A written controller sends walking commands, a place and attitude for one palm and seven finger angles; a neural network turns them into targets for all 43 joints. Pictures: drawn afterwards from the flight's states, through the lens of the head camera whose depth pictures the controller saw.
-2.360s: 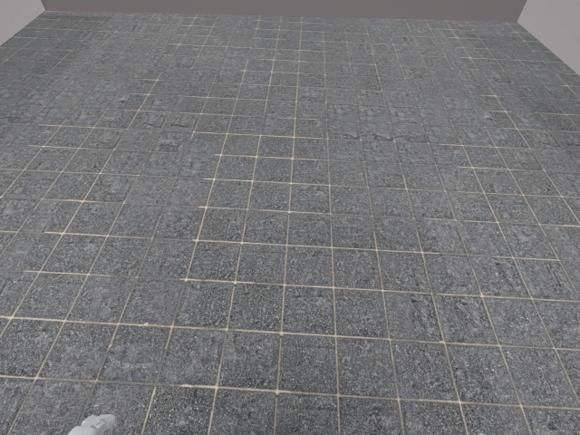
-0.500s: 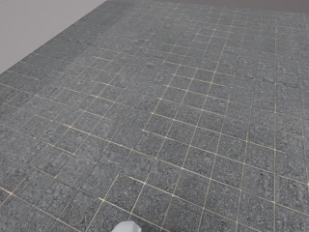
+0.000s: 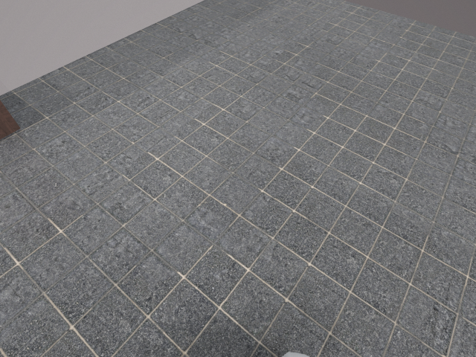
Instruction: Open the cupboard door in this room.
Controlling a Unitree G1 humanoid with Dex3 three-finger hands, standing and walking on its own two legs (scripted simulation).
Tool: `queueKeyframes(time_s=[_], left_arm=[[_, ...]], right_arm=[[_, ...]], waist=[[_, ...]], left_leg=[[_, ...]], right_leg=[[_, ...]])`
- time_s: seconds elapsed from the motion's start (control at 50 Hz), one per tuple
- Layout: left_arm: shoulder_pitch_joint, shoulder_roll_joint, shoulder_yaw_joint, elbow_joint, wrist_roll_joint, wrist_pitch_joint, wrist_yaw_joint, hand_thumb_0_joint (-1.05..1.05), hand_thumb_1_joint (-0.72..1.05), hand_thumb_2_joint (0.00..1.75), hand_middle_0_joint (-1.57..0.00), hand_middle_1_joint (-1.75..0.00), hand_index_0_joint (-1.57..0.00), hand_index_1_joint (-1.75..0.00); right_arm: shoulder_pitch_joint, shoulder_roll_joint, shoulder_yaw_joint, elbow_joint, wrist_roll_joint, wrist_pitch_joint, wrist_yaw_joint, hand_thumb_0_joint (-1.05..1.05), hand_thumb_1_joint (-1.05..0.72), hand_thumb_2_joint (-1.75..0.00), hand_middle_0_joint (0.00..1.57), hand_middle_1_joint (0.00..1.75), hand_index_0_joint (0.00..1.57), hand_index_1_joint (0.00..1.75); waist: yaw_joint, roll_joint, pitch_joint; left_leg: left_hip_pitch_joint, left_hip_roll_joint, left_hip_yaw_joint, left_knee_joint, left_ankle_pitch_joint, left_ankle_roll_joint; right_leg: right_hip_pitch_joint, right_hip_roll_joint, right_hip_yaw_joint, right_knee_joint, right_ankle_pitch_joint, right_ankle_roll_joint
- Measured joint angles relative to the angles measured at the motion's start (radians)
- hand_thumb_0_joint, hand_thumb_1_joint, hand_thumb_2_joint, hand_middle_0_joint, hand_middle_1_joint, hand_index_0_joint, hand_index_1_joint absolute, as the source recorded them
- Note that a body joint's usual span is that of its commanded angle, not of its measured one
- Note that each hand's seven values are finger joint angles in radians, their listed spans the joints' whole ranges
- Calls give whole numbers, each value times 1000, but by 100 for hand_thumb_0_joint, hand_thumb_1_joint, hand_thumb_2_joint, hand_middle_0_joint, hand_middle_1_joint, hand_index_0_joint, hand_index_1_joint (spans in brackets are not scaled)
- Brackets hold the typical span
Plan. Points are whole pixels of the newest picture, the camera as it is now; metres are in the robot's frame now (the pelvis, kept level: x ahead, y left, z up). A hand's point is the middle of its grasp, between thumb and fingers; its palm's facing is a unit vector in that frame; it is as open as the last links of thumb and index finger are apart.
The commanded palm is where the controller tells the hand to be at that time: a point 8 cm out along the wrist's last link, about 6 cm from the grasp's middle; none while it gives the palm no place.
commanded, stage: turn or walk to find it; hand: left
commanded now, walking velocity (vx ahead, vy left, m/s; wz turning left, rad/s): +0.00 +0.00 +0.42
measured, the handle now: out of the picture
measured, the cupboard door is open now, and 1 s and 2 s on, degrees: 0 0 0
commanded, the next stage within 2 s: stand and wait in 0.56 s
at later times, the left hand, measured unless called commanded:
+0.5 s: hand out of the picture -0.01 +0.16 -0.16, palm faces +0.25 -0.94 -0.25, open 7.4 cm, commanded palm none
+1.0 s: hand out of the picture -0.06 +0.15 -0.17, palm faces +0.34 -0.91 -0.22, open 7.4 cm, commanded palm none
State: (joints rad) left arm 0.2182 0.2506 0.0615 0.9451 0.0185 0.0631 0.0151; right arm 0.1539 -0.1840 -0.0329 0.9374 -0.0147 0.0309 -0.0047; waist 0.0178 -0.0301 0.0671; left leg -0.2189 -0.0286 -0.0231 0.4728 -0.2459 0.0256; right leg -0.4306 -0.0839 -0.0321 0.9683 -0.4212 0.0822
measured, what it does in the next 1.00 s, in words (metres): steps on the spot, turning left: right foot, then left foot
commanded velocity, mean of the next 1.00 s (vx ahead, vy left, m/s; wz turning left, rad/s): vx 0.00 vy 0.00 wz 0.23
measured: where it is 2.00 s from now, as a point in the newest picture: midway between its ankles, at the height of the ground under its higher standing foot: outside the picture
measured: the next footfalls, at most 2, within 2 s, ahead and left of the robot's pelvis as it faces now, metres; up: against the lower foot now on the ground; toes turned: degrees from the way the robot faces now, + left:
right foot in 0.14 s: +0.04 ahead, -0.13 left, +0.00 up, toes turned +0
left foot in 0.60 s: -0.04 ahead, +0.10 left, +0.00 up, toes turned +22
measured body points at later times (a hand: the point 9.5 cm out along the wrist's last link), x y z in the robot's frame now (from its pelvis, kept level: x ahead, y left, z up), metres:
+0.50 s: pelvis -0.02 -0.04 +0.00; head +0.02 -0.04 +0.45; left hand -0.02 +0.21 -0.14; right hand +0.08 -0.28 -0.15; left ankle -0.07 +0.10 -0.69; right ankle +0.00 -0.13 -0.74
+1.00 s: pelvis -0.02 -0.02 +0.00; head -0.02 -0.04 +0.45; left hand -0.07 +0.20 -0.15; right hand +0.12 -0.22 -0.16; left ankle -0.07 +0.09 -0.74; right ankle +0.02 -0.13 -0.74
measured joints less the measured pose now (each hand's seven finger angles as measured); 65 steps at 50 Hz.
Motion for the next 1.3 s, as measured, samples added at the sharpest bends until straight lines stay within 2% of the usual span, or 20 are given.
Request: queueKeyframes(time_s=[0.08, 0.14, 0.18, 0.22, 0.26, 0.32, 0.38, 0.48, 0.54, 0.58, 0.6, 0.66, 0.7, 0.74, 0.8, 0.86, 0.92, 0.98, 1.02, 1.3], left_arm=[[-25, -21, -6, -27, -4, -11, 2, 1, 91, 90, -20, -30, -20, -30], [-30, -34, -13, -50, -5, -34, 3, 1, 91, 90, -20, -30, -20, -30], [-36, -54, -21, -54, 3, -49, 7, 1, 91, 90, -20, -30, -20, -30], [-30, -66, -28, -61, 5, -54, 7, 1, 91, 90, -20, -30, -20, -30], [-20, -75, -33, -60, 6, -52, 9, 1, 91, 90, -20, -30, -20, -30], [-9, -83, -36, -49, 6, -50, 12, 1, 90, 90, -21, -30, -20, -30], [0, -87, -37, -37, 9, -52, 13, 1, 90, 90, -21, -30, -20, -30], [13, -76, -32, -17, 15, -52, 10, 1, 90, 90, -21, -30, -20, -30], [22, -57, -23, -2, 16, -48, 9, 1, 90, 90, -21, -30, -20, -30], [32, -43, -16, 9, 12, -42, 9, 1, 90, 90, -21, -30, -20, -30], [40, -36, -12, 12, 7, -37, 8, 1, 90, 90, -21, -30, -20, -30], [41, -5, -2, 35, 5, -6, 13, 1, 91, 90, -21, -30, -20, -30], [39, 2, 0, 54, 4, 3, 12, 1, 91, 90, -20, -30, -20, -30], [37, 1, -3, 64, 2, 1, 9, 1, 91, 90, -20, -30, -20, -30], [35, -12, -14, 72, 0, -6, 6, 1, 91, 90, -20, -30, -20, -30], [30, -32, -27, 77, -2, -17, 7, 1, 91, 90, -20, -30, -20, -30], [35, -51, -40, 85, 0, -40, 9, 1, 91, 90, -20, -30, -20, -30], [42, -87, -56, 108, 4, -54, 11, 1, 91, 90, -20, -30, -20, -30], [49, -100, -60, 117, 6, -56, 13, 1, 91, 90, -20, -30, -20, -30], [50, -99, -67, 186, -10, -59, 17, 1, 92, 90, -20, -30, -20, -30]], right_arm=[[24, -11, -11, 3, -6, 10, 2, 0, -90, -90, 21, 30, 20, 30], [49, -24, -22, 5, -2, 17, 4, 0, -90, -90, 21, 30, 20, 30], [57, -41, -35, 12, 2, 26, 5, 1, -90, -90, 21, 30, 20, 30], [68, -51, -46, 24, -1, 42, 7, 1, -90, -90, 20, 30, 20, 30], [73, -60, -53, 35, -4, 49, 14, 1, -91, -90, 20, 30, 20, 30], [84, -66, -57, 46, -7, 51, 19, 1, -91, -90, 20, 30, 19, 29], [89, -64, -55, 58, -6, 56, 20, 1, -91, -90, 20, 30, 19, 29], [70, -51, -43, 69, 0, 57, 17, 1, -91, -90, 20, 30, 19, 29], [47, -40, -32, 61, 6, 45, 15, 1, -91, -90, 20, 30, 19, 29], [35, -36, -26, 47, 7, 32, 15, 1, -91, -90, 20, 30, 19, 29], [31, -36, -24, 40, 4, 21, 15, 1, -91, -90, 20, 30, 19, 29], [5, -9, -14, 32, -1, 1, 5, 1, -91, -90, 20, 30, 19, 29], [-3, 2, -5, 31, -2, -6, -6, 0, -91, -90, 20, 30, 19, 29], [-10, 10, 3, 36, -1, -11, -13, 0, -91, -90, 20, 30, 20, 29], [-14, 18, 10, 45, -1, -18, -18, 0, -91, -90, 20, 30, 20, 30], [-13, 23, 12, 59, -1, -18, -17, 0, -90, -90, 20, 30, 20, 30], [-3, 26, 10, 80, 5, -17, -16, 0, -90, -90, 21, 30, 20, 30], [13, 10, -2, 101, 13, -8, -18, 0, -92, -90, 21, 30, 20, 30], [30, 1, -2, 116, 8, -1, -17, 0, -92, -90, 21, 30, 20, 30], [155, 33, 24, 235, 8, -24, -29, 0, -91, -90, 20, 30, 19, 29]], waist=[[-21, 27, -6], [-29, 42, -14], [-35, 72, -7], [-34, 73, -8], [-35, 74, -9], [-42, 68, -9], [-40, 53, -6], [-21, 26, 8], [-8, 7, 14], [-5, 0, 11], [-5, 0, 4], [9, -38, 7], [11, -38, 1], [12, -30, -4], [11, -13, -10], [8, 4, -15], [10, 9, -24], [-4, 52, -36], [-9, 56, -50], [-16, 21, -34]], left_leg=[[-21, -9, -32, 14, 5, -14], [-62, -21, -54, 73, -16, -35], [-121, -19, -63, 217, -129, -41], [-192, -26, -48, 421, -199, -44], [-243, -14, -29, 584, -168, -53], [-269, 19, -9, 677, -116, -73], [-247, 45, 6, 638, -126, -88], [-166, 66, 44, 440, -190, -89], [-106, 63, 75, 297, -189, -79], [-48, 61, 96, 156, -106, -68], [-29, 60, 95, 102, -66, -42], [-34, 38, 104, 122, -93, -4], [-17, 34, 99, 93, -84, -1], [4, 31, 92, 53, -61, 0], [32, 28, 84, 7, -35, 2], [45, 25, 80, -5, -29, -4], [38, 18, 87, 32, -50, -16], [41, 40, 74, 47, -58, -30], [42, 46, 70, 35, -55, -33], [83, 62, 78, -56, -3, -41]], right_leg=[[66, 27, -1, -172, -1, -8], [156, 44, -13, -384, 111, -21], [157, 52, -42, -378, 119, -76], [167, 40, -64, -384, 111, -111], [187, 34, -82, -417, 124, -121], [209, 25, -112, -457, 143, -123], [217, 12, -137, -474, 149, -123], [206, -15, -177, -456, 140, -114], [188, -35, -201, -420, 123, -101], [169, -49, -219, -374, 101, -85], [149, -55, -225, -335, 84, -76], [66, -42, -118, -122, -79, -41], [28, -20, -68, -10, -71, -32], [20, -9, -43, 16, -46, -26], [54, -2, -29, -70, -31, -21], [117, 5, -27, -228, 2, -22], [195, 6, -30, -421, 152, -32], [208, 27, -48, -424, 145, -72], [212, 34, -53, -437, 139, -83], [254, 57, -49, -540, 201, -88]])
